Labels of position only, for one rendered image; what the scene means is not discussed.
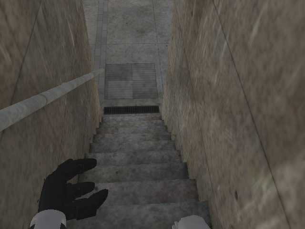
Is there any left robot forearm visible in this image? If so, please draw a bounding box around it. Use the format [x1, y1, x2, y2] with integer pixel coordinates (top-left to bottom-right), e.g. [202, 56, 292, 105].
[29, 209, 67, 229]

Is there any robot right thigh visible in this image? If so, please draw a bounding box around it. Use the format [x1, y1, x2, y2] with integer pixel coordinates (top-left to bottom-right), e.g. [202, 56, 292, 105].
[172, 215, 211, 229]

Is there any left robot hand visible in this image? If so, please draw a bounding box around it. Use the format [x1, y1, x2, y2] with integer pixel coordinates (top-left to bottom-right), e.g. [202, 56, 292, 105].
[37, 158, 109, 220]

